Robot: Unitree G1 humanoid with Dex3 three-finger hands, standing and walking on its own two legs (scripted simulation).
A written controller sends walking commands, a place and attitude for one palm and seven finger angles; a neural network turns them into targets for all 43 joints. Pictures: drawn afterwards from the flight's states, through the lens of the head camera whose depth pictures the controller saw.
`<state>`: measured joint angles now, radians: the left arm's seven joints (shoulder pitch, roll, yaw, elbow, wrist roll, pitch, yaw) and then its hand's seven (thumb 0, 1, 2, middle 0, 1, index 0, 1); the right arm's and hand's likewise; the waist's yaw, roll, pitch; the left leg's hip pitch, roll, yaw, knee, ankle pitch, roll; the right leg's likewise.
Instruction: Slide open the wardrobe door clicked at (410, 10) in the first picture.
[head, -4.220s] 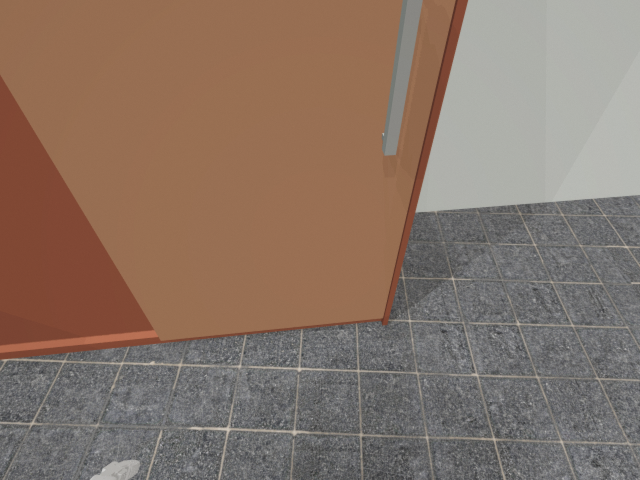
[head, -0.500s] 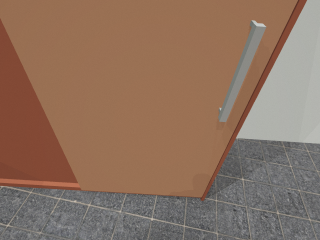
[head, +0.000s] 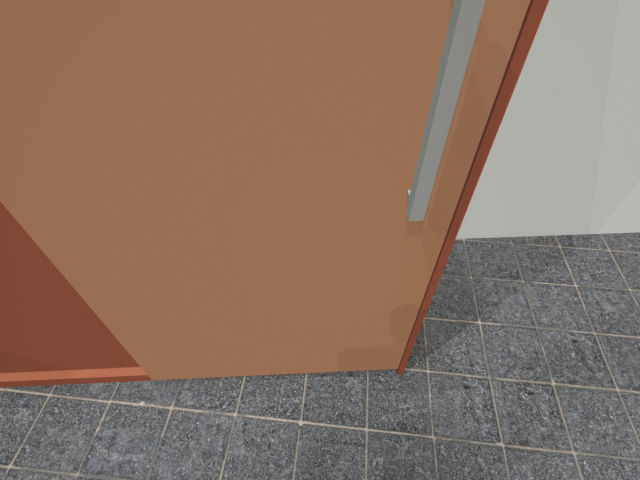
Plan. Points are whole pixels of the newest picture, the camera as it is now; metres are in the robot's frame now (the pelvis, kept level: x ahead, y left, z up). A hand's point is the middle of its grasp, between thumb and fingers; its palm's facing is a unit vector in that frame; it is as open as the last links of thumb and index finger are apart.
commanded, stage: come to a stop and stand still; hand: right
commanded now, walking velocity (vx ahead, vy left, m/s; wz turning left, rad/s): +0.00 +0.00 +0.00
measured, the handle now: (432, 122) +0.53 -0.15 +0.19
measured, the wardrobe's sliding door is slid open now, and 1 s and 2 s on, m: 0.00 0.00 0.00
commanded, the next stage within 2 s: look again from close up in 0.48 s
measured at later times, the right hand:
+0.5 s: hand out of the picture +0.01 -0.21 -0.17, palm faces +0.03 +0.97 -0.23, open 7.3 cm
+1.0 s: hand out of the picture -0.09 -0.19 -0.18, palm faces +0.07 +0.98 -0.17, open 7.3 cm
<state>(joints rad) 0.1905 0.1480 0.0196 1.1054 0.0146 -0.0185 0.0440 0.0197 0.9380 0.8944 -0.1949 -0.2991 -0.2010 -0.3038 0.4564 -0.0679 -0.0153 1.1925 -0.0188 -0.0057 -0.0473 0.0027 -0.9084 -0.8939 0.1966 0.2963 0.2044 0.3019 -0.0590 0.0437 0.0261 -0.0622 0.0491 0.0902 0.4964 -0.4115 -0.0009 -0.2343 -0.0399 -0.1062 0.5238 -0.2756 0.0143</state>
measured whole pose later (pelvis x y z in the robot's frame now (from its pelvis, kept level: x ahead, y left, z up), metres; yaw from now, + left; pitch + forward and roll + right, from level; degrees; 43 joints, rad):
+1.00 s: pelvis -0.09 -0.02 +0.00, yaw -1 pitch -4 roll +2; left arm 0.29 0.16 0.03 0.97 0.02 0.02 0.02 0.01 0.91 0.89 -0.20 -0.30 -0.20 -0.30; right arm 0.39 -0.16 0.00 0.98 -0.03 0.01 -0.04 0.00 -0.91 -0.89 0.20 0.30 0.20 0.30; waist 0.00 0.01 -0.01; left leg -0.16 0.03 0.11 0.56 -0.33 -0.01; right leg -0.34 -0.06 -0.08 0.59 -0.18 -0.02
